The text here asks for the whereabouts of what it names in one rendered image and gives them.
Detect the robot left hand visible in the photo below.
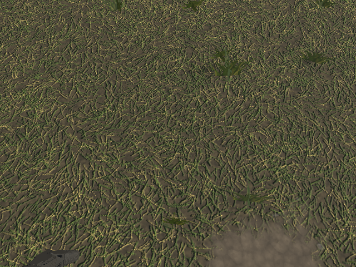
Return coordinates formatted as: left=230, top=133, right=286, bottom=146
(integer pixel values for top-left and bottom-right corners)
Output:
left=22, top=249, right=80, bottom=267

